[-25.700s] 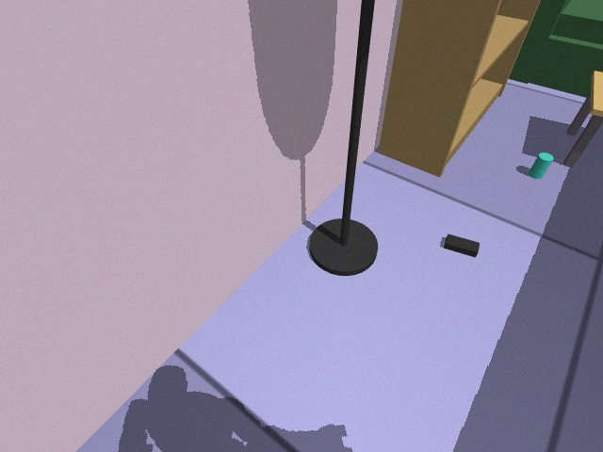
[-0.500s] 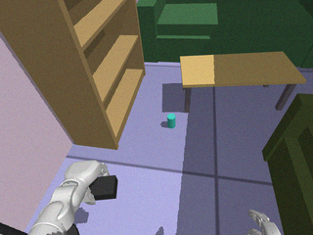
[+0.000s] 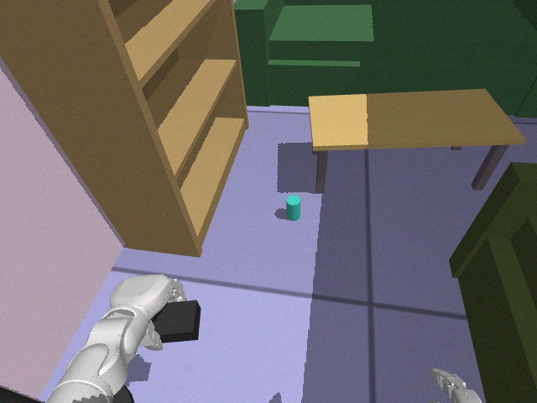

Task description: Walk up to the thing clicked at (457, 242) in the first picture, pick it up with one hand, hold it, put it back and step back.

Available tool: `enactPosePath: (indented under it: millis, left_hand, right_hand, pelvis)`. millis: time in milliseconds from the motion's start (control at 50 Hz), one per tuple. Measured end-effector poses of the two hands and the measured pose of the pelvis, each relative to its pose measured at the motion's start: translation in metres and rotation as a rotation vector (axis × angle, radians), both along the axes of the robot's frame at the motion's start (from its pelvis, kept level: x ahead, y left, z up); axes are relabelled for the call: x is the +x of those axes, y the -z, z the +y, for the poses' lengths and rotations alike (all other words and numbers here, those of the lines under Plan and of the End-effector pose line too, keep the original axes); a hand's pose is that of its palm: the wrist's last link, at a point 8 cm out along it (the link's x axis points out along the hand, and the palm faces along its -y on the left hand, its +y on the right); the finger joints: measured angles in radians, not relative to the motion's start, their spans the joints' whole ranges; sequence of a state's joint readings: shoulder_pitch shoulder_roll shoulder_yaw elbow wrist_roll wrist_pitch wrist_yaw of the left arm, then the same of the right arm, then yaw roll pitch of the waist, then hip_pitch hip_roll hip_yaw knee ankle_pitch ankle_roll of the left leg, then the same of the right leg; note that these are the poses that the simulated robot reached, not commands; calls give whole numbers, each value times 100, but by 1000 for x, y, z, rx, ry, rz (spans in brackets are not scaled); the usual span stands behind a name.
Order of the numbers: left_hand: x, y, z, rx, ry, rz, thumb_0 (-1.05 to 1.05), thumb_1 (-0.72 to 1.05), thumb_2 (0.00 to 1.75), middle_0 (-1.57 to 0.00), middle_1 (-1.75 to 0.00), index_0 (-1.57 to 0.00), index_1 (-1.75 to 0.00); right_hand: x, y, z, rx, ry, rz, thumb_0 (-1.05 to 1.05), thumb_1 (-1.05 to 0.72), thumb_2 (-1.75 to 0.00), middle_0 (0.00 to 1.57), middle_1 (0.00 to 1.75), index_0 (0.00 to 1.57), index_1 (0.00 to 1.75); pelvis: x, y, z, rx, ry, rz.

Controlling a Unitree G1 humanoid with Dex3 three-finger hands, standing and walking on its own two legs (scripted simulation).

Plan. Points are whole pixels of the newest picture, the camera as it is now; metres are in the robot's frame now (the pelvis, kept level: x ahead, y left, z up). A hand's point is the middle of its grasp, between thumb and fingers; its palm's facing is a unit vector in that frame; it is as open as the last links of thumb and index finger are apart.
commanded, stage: crouch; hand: left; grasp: from above
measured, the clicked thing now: (160, 323) +0.30 +0.22 -0.08
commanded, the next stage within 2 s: lower in 1.90 s
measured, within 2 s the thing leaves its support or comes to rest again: neither
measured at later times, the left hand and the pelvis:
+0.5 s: hand (179, 334) +0.32 +0.22 -0.20, palm faces -0.42 +0.06 -0.90, open 8.5 cm; pelvis -0.03 +0.00 -0.10, yaw +1 degrees
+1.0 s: hand (210, 348) +0.37 +0.21 -0.45, palm faces -0.45 +0.03 -0.89, open 8.5 cm; pelvis -0.07 +0.00 -0.29, yaw -1 degrees
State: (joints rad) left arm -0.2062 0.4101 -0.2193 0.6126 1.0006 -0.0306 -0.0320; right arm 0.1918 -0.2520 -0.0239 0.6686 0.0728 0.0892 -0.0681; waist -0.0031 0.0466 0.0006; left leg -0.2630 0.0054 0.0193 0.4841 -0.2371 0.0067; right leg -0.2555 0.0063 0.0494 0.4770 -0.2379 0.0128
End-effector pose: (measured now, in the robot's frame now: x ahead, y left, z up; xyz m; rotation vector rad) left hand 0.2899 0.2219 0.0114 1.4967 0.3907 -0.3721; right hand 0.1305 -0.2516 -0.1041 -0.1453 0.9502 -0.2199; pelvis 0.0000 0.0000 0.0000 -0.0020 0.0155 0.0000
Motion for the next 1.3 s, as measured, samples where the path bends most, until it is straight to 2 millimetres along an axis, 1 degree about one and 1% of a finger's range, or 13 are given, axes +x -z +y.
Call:
enactPosePath:
  millis: [80,160,240,320,420,540,660,760,860,940,1020,1180,1300]
  left_hand:
    - [0,5,1,1,-2,4,-1,26,21,-87,-30,-87,-28]
    - [-1,18,1,2,2,4,-1,26,21,-89,-28,-88,-26]
    - [-1,40,2,19,15,2,-1,25,22,-90,-26,-89,-24]
    - [5,71,1,51,33,-4,-1,24,22,-91,-26,-89,-24]
    - [20,116,-1,78,48,-35,-1,24,23,-91,-26,-90,-24]
    - [42,179,-3,91,39,-57,-1,24,23,-90,-27,-89,-25]
    - [57,241,-4,91,30,-61,-1,24,24,-90,-28,-89,-26]
    - [64,293,-6,89,31,-31,-1,24,24,-89,-29,-88,-27]
    - [71,341,-10,69,43,-9,-1,24,24,-89,-30,-88,-28]
    - [80,377,-12,52,54,-10,-1,24,23,-89,-29,-88,-27]
    - [90,407,-12,46,54,-23,-1,25,23,-89,-28,-88,-26]
    - [105,453,-8,41,26,-21,-1,25,22,-90,-27,-88,-25]
    - [111,477,-7,37,32,-16,-1,25,23,-89,-29,-88,-27]
  right_hand:
    - [0,0,0,-2,-2,5,1,-90,-89,20,30,20,30]
    - [-2,2,-2,-9,-7,20,1,-90,-90,20,30,20,30]
    - [-9,9,-5,-27,-22,56,1,-90,-89,20,30,20,30]
    - [-23,26,-13,-51,-31,100,0,-89,-89,20,30,20,30]
    - [-52,61,-26,-88,-17,169,0,-89,-89,20,30,20,30]
    - [-99,116,-34,-128,24,268,0,-90,-89,20,30,20,30]
    - [-142,174,-31,-134,61,360,0,-90,-89,20,30,20,30]
    - [-164,217,-21,-118,61,411,0,-90,-89,20,30,20,30]
    - [-170,253,-13,-107,36,433,0,-89,-89,20,30,20,30]
    - [-168,278,-12,-106,8,440,0,-89,-89,21,30,20,30]
    - [-162,298,-15,-111,-20,446,0,-89,-89,21,30,20,30]
    - [-153,329,-18,-109,-61,457,0,-89,-89,20,30,20,30]
    - [-160,347,-20,-96,-78,486,0,-90,-89,20,30,20,30]
  pelvis:
    - [0,0,0,0,-2,6]
    - [-1,3,-1,0,-8,21]
    - [-5,10,-2,-3,-16,65]
    - [-12,27,-2,-10,-22,138]
    - [-23,63,-1,-22,-22,248]
    - [-39,116,0,-34,-17,375]
    - [-54,171,3,-42,-13,475]
    - [-64,210,4,-48,-12,533]
    - [-69,246,4,-56,-11,582]
    - [-70,272,3,-63,-9,617]
    - [-70,295,2,-70,-5,644]
    - [-68,328,0,-79,5,664]
    - [-69,349,-1,-83,11,659]
